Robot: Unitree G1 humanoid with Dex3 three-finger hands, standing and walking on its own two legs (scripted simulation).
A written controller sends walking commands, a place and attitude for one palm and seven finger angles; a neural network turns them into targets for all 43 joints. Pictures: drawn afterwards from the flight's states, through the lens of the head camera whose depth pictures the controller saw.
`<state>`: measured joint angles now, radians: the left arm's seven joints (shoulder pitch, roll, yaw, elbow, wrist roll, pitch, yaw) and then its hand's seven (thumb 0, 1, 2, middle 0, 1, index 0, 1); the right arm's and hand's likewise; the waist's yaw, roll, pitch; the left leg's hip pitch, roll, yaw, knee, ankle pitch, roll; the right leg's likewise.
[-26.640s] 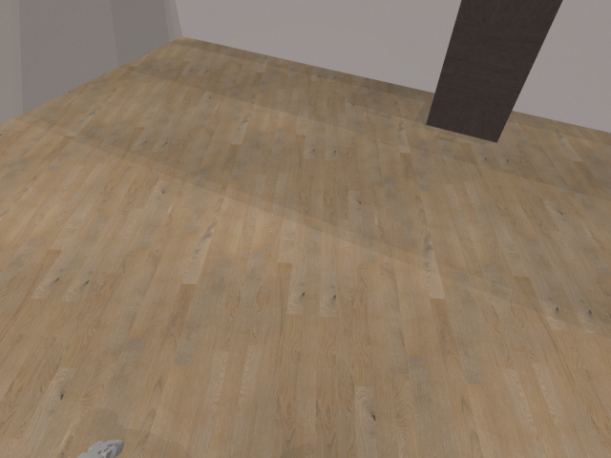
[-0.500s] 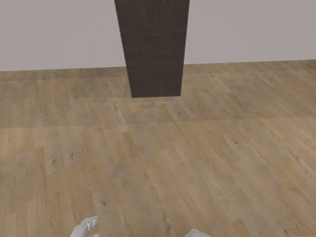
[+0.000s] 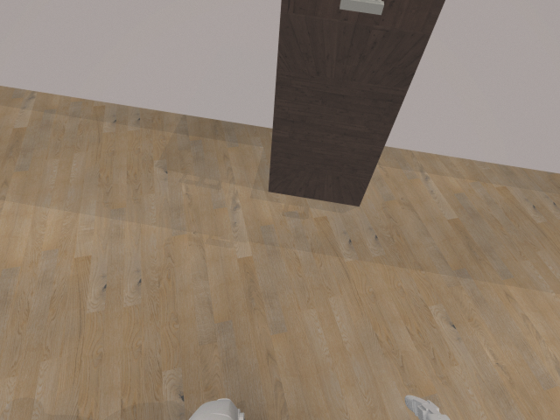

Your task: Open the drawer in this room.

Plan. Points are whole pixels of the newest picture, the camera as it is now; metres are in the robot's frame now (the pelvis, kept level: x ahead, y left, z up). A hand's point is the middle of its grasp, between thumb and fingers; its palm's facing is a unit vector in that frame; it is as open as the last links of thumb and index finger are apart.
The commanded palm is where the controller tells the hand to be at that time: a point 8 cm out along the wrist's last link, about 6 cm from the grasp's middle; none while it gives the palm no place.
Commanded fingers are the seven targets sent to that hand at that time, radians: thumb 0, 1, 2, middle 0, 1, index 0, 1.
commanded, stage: stand and wait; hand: left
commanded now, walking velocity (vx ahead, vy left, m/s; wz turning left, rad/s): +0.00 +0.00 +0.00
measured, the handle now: (361, 1) +1.09 -0.07 +0.11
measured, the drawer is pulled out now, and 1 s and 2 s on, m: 0.00 0.00 0.00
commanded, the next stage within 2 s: look at it before walking up in 0.94 s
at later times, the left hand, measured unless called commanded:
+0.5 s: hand out of the picture +0.08 +0.16 -0.15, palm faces +0.01 -0.97 -0.23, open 7.3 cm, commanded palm none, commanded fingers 0.00 0.90 0.90 -0.20 -0.30 -0.20 -0.30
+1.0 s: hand out of the picture +0.04 +0.10 -0.16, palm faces +0.07 -0.99 -0.13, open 7.4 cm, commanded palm none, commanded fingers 0.00 0.90 0.90 -0.20 -0.30 -0.20 -0.30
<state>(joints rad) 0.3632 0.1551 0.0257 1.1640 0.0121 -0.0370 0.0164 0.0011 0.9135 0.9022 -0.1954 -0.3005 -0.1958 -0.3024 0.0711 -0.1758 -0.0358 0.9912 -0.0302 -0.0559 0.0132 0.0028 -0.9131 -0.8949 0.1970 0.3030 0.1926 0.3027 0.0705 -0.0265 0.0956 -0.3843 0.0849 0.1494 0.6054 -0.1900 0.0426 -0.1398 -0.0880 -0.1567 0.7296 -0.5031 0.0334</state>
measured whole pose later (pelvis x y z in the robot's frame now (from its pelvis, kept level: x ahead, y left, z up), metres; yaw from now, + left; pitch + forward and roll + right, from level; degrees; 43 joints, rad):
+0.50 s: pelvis +0.06 -0.02 +0.02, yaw +0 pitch -2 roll +1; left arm 0.25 0.16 0.00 1.12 0.01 -0.01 0.04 0.00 0.94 0.90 -0.19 -0.30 -0.19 -0.30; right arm 0.29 -0.15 -0.02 1.15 -0.02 0.00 -0.01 0.00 -0.93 -0.89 0.20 0.30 0.19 0.30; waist -0.02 0.02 0.01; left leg -0.19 0.05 0.17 0.42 -0.19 0.00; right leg -0.17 -0.04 -0.09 0.46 -0.27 0.00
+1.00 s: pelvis +0.08 -0.04 +0.02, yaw +0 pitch -2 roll +0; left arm 0.34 0.07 -0.01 1.16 0.01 -0.02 0.04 0.00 0.91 0.90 -0.20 -0.30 -0.20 -0.30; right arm 0.28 -0.12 -0.01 1.18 -0.01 0.00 -0.04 0.02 -0.93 -0.89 0.20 0.30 0.20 0.30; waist 0.01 0.00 0.03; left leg -0.16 0.08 0.14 0.40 -0.21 -0.03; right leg -0.11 -0.01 -0.12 0.40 -0.27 -0.03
